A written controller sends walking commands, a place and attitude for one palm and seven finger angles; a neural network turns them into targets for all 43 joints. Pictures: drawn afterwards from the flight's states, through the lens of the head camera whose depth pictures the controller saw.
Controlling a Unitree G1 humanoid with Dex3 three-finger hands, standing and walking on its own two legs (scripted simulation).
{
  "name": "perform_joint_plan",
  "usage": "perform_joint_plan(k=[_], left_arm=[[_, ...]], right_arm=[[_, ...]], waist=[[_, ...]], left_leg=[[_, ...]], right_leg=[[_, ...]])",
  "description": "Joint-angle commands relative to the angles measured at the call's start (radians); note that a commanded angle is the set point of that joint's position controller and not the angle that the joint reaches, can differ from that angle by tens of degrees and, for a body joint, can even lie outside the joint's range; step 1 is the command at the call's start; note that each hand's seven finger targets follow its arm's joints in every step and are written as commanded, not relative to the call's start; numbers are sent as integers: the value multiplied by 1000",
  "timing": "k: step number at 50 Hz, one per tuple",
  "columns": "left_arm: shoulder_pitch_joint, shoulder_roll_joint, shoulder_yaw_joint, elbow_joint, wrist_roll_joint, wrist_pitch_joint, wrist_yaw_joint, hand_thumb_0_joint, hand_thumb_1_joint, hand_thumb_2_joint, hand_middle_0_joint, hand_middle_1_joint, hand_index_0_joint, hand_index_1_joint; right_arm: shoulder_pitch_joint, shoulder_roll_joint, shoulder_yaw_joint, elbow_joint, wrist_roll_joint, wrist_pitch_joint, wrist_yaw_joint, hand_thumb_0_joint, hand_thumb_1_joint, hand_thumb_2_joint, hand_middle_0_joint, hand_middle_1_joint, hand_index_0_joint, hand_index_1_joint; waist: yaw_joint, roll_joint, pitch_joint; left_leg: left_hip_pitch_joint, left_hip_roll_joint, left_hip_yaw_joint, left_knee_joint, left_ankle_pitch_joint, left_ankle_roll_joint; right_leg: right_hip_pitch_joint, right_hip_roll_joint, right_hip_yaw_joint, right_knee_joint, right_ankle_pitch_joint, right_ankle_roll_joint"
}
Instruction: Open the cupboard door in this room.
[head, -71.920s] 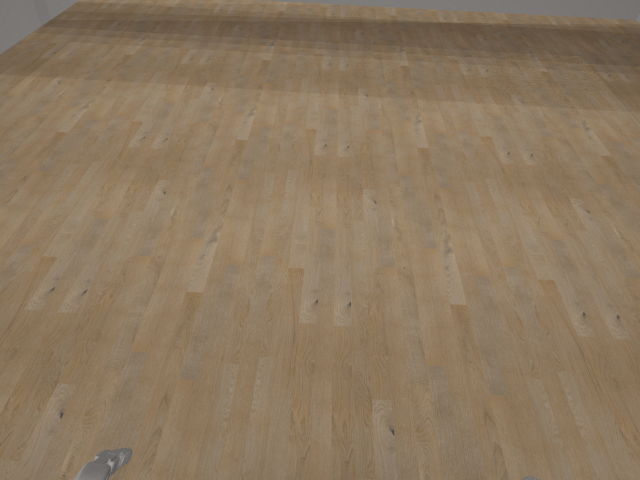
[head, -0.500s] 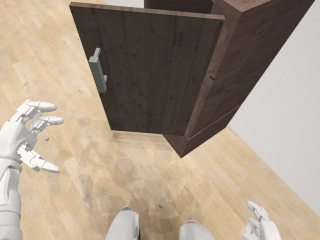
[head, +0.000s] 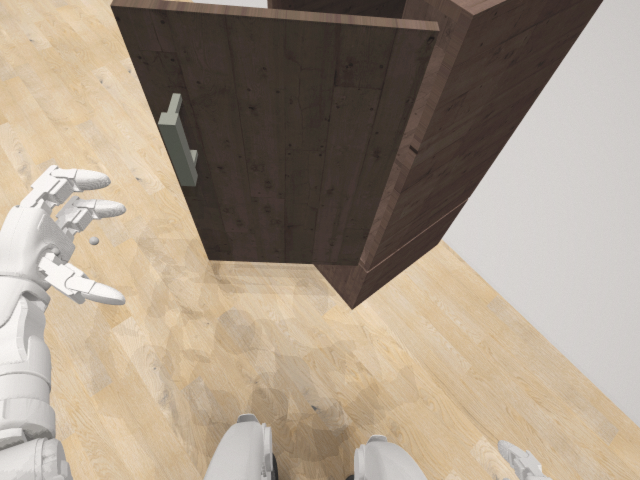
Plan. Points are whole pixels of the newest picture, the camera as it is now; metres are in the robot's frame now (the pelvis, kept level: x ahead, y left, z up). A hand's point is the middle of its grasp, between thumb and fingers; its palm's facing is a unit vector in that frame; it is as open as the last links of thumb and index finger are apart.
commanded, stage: move the hooked fingers beside the handle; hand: left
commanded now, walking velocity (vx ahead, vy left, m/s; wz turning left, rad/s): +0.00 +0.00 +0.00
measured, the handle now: (182, 141) +0.55 +0.21 +0.04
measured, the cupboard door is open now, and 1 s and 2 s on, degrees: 51 51 51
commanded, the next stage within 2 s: slide the fingers in behind the handle in 1.62 s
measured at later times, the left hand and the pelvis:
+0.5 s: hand (117, 191) +0.45 +0.27 +0.05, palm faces -0.01 -1.00 -0.03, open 13.9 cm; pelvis -0.01 +0.00 -0.01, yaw -1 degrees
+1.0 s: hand (127, 167) +0.49 +0.27 +0.04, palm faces -0.02 -1.00 -0.04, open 13.9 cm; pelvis +0.00 +0.01 -0.02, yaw -3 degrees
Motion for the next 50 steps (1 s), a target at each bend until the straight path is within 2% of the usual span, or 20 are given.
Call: perform_joint_plan(k=[1,5,6,7,8,9,10,15,19,23,25,28,33,36,39,43,46,48,49,50], left_arm=[[-344,285,56,-160,-7,-69,16,0,-500,300,-300,-1200,-300,-1200],[-387,295,50,-134,14,-76,28,0,-500,300,-300,-1200,-300,-1200],[-413,275,31,-120,16,-76,32,0,-500,300,-300,-1200,-300,-1200],[-422,301,54,-94,21,-75,41,0,-500,300,-300,-1200,-300,-1200],[-441,279,30,-68,24,-71,43,0,-500,300,-300,-1200,-300,-1200],[-466,316,63,-38,25,-73,50,0,-500,300,-300,-1200,-300,-1200],[-493,308,45,-6,38,-72,52,0,-500,300,-300,-1200,-300,-1200],[-602,361,63,41,68,-107,65,0,-500,300,-300,-1200,-300,-1200],[-699,385,60,70,76,-122,63,0,-500,300,-300,-1200,-300,-1200],[-698,408,65,119,89,-102,55,0,-500,300,-300,-1200,-300,-1200],[-726,406,54,147,94,-90,51,0,-500,300,-300,-1200,-300,-1200],[-767,439,62,185,105,-73,59,0,-500,300,-300,-1200,-300,-1200],[-819,538,123,156,119,-93,66,0,-500,300,-300,-1200,-300,-1200],[-836,522,109,153,125,-95,62,0,-500,300,-300,-1200,-300,-1200],[-835,491,84,214,121,-67,51,0,-500,300,-300,-1200,-300,-1200],[-815,547,108,268,138,-28,46,0,-500,300,-300,-1200,-300,-1200],[-811,525,97,150,135,-62,47,0,-500,300,-300,-1200,-300,-1200],[-779,519,112,114,127,-79,55,0,-500,300,-300,-1200,-300,-1200],[-803,497,101,92,113,-90,53,0,-500,300,-300,-1200,-300,-1200],[-787,504,119,94,106,-88,55,0,-500,300,-300,-1200,-300,-1200]], right_arm=[[79,-183,-73,-88,-5,-28,-11,0,-900,-900,200,300,200,300],[94,-186,-72,-81,-8,-12,-6,0,-900,-900,200,300,200,300],[88,-183,-70,-81,-9,-9,-3,0,-900,-900,200,300,200,300],[96,-189,-73,-76,-10,-2,-4,0,-900,-900,200,300,200,300],[90,-185,-69,-78,-8,1,-3,0,-900,-900,200,300,200,300],[99,-189,-67,-72,-11,6,-6,0,-900,-900,200,300,200,300],[101,-189,-63,-72,-9,13,-5,0,-900,-900,200,300,200,300],[122,-197,-63,-60,-17,33,-5,0,-900,-900,200,300,200,300],[136,-198,-60,-43,-20,46,-5,0,-900,-900,200,300,200,300],[148,-202,-58,-38,-19,65,-4,0,-900,-900,200,300,200,300],[159,-203,-57,-33,-20,72,-3,0,-900,-900,200,300,200,300],[167,-207,-53,-31,-19,84,-6,0,-900,-900,200,300,200,300],[192,-212,-52,-25,-28,93,-5,0,-900,-900,200,300,200,300],[205,-210,-54,-16,-31,103,2,0,-900,-900,200,300,200,300],[213,-209,-48,-16,-28,113,4,0,-900,-900,200,300,200,300],[219,-216,-44,-27,-26,126,1,0,-900,-900,200,300,200,300],[221,-210,-50,-35,-33,131,10,0,-900,-900,200,300,200,300],[218,-207,-55,-37,-35,134,18,0,-900,-900,200,300,200,300],[220,-206,-56,-32,-34,135,20,0,-900,-900,200,300,200,300],[219,-209,-60,-31,-33,138,21,0,-900,-900,200,300,200,300]], waist=[[-4,132,-390],[-3,134,-419],[-10,152,-403],[-11,113,-394],[-19,120,-374],[-19,93,-358],[-27,95,-348],[-29,121,-402],[-48,137,-425],[-45,166,-457],[-60,157,-451],[-75,125,-416],[-66,180,-513],[-76,211,-537],[-90,179,-495],[-91,142,-464],[-68,241,-559],[-59,241,-580],[-73,239,-575],[-69,218,-572]], left_leg=[[465,-31,-106,-147,290,-16],[502,-23,-122,-145,328,-23],[498,-25,-123,-146,306,-24],[487,-22,-128,-147,289,-23],[458,-27,-120,-145,265,-19],[433,-25,-122,-141,254,-17],[420,-26,-121,-142,239,-18],[442,-22,-131,-123,236,-20],[432,-21,-137,-101,233,-16],[431,-21,-133,-89,270,-16],[427,-17,-133,-80,271,-14],[355,-19,-127,-70,236,-6],[388,-14,-130,-38,328,-8],[432,-9,-136,-29,370,-11],[394,-11,-133,-23,363,-6],[313,-14,-118,-17,335,1],[444,-8,-133,-23,430,-12],[487,-4,-145,-29,451,-17],[513,-1,-152,-29,464,-16],[510,-1,-153,-36,453,-17]], right_leg=[[-22,47,46,-136,232,-26],[-51,50,37,-124,234,-29],[-63,48,36,-127,221,-28],[-68,49,33,-127,212,-27],[-68,47,38,-131,203,-25],[-64,52,36,-126,198,-29],[-78,51,37,-124,187,-26],[-110,52,40,-105,176,-29],[-131,55,43,-92,175,-30],[-130,54,45,-89,198,-26],[-151,57,44,-88,200,-23],[-140,57,50,-90,188,-18],[-127,62,53,-63,245,-21],[-157,66,49,-61,263,-21],[-161,69,47,-63,269,-21],[-126,68,54,-68,277,-14],[-156,69,44,-54,308,-21],[-161,73,38,-59,303,-23],[-181,76,34,-58,302,-25],[-169,76,33,-68,299,-22]])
